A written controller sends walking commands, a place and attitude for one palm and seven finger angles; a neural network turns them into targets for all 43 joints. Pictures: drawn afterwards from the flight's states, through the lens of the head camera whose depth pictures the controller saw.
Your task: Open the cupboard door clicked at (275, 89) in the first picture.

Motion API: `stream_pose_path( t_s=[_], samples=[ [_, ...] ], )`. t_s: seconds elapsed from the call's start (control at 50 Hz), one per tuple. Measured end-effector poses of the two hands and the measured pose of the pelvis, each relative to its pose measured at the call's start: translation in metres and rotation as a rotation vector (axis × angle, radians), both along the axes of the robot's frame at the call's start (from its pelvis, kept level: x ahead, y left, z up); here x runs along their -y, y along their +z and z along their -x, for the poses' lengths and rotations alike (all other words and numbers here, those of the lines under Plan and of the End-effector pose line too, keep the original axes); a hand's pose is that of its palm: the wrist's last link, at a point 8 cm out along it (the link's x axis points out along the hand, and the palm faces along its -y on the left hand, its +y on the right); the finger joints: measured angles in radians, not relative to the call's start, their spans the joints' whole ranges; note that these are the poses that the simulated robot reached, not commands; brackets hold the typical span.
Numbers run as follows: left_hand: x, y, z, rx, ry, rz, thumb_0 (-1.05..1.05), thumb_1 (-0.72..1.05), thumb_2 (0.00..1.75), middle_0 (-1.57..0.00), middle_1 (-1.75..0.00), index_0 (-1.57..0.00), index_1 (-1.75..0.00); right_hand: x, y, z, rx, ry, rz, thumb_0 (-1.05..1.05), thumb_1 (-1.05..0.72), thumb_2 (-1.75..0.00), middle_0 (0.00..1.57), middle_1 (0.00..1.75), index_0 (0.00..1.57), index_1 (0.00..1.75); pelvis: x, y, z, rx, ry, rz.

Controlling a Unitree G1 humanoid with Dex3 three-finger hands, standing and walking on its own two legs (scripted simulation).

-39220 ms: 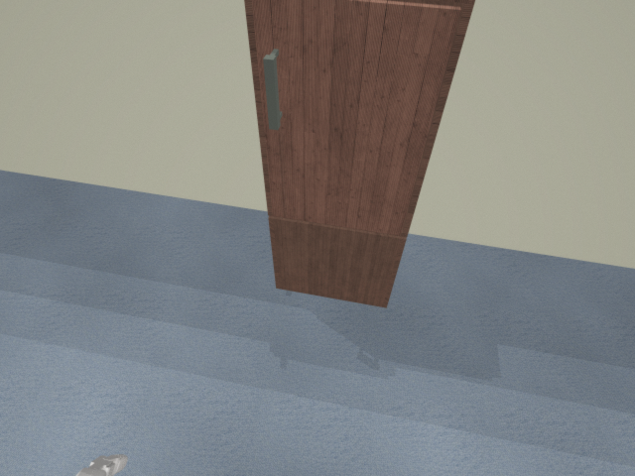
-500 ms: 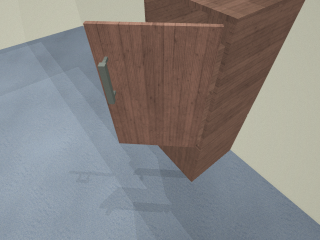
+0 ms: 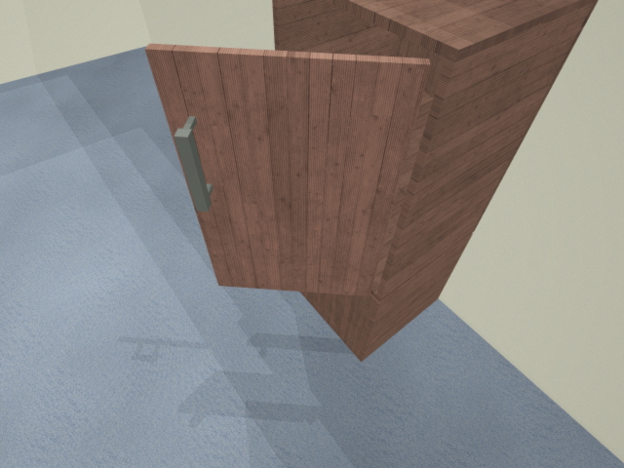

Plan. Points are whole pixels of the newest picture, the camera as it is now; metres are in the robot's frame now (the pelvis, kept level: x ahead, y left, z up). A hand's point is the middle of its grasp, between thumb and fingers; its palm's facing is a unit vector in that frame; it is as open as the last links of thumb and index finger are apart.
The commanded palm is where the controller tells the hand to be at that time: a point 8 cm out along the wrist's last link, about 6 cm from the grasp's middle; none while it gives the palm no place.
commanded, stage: come to a stop and stand still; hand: left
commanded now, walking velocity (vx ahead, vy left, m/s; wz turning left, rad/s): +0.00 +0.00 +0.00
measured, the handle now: (197, 165) +0.54 +0.23 +0.07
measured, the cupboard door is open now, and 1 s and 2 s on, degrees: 48 48 48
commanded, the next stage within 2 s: look again from close up in 0.16 s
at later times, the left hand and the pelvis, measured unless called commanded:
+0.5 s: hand out of the picture +0.04 +0.20 -0.17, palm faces +0.01 -0.97 -0.24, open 7.4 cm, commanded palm none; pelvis +0.01 +0.00 +0.00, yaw +0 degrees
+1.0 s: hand (157, 425) +0.17 +0.20 -0.03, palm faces +0.28 -0.96 -0.07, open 7.6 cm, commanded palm +0.10 +0.25 -0.06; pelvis -0.02 +0.00 -0.01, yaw +3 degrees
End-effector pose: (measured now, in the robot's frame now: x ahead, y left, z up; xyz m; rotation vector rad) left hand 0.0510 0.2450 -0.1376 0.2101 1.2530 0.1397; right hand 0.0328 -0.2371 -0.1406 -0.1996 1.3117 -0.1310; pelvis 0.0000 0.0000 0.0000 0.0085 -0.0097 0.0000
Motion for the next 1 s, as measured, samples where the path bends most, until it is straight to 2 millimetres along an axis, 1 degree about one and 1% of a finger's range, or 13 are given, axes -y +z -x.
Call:
stream_pose_path(
  t_s=[0.16,0.34,0.56,0.84,0.86,0.88,0.92,0.96,1.0],
  samples=[
    [0.000,0.000,0.003,-0.020,0.016,-0.004,0.00,0.90,0.90,-0.20,-0.30,-0.20,-0.30,0.001,0.000,-0.010,0.006,0.004,0.004,0.01,-0.90,-0.90,0.20,0.30,0.20,0.30,0.001,0.000,-0.006,0.000,0.001,0.000],
    [0.000,-0.001,0.013,-0.051,0.034,-0.007,0.00,0.90,0.90,-0.20,-0.30,-0.20,-0.30,0.005,0.001,-0.012,-0.008,0.008,0.011,0.01,-0.90,-0.90,0.20,0.30,0.20,0.30,0.003,0.001,-0.010,0.000,0.004,0.000],
    [0.004,-0.003,0.020,-0.063,0.041,0.001,0.00,0.90,0.90,-0.20,-0.30,-0.20,-0.30,0.005,0.001,-0.007,-0.019,0.006,0.012,0.01,-0.90,-0.90,0.20,0.30,0.20,0.30,0.004,0.001,-0.009,0.003,0.005,0.000],
    [0.012,-0.004,0.026,-0.051,0.047,0.009,0.00,0.90,0.90,-0.20,-0.30,-0.20,-0.30,0.000,-0.001,0.006,-0.035,-0.004,-0.003,0.01,-0.90,-0.90,0.20,0.30,0.20,0.30,0.006,0.001,-0.004,0.004,0.010,0.006],
    [0.011,0.002,0.018,0.006,0.105,0.023,0.00,0.90,0.90,-0.20,-0.30,-0.21,-0.30,0.000,0.000,0.004,-0.002,-0.011,-0.001,0.01,-0.90,-0.90,0.20,0.30,0.20,0.30,0.005,0.000,-0.002,0.006,0.010,0.009],
    [0.008,0.016,0.003,0.135,0.139,0.024,0.01,0.90,0.89,-0.21,-0.30,-0.21,-0.30,0.001,0.003,-0.001,0.061,-0.006,0.010,0.01,-0.90,-0.90,0.20,0.30,0.20,0.30,0.004,-0.001,0.000,0.008,0.009,0.006],
    [0.004,0.055,-0.031,0.421,0.173,0.005,0.01,0.89,0.89,-0.21,-0.31,-0.21,-0.31,0.002,0.009,-0.016,0.206,-0.007,0.023,0.01,-0.90,-0.90,0.20,0.30,0.20,0.30,0.001,-0.002,0.002,0.004,0.024,0.002],
    [0.000,0.091,-0.063,0.679,0.176,0.011,0.01,0.87,0.88,-0.21,-0.32,-0.21,-0.32,0.003,0.014,-0.036,0.338,0.007,0.026,0.01,-0.90,-0.90,0.20,0.30,0.20,0.30,0.000,-0.006,0.008,-0.011,0.047,0.002],
    [-0.003,0.119,-0.088,0.910,0.140,0.032,0.01,0.85,0.87,-0.21,-0.34,-0.21,-0.34,0.005,0.020,-0.057,0.460,0.032,0.029,0.01,-0.90,-0.90,0.20,0.30,0.20,0.30,0.000,-0.013,0.017,-0.047,0.052,0.000]
  ],
)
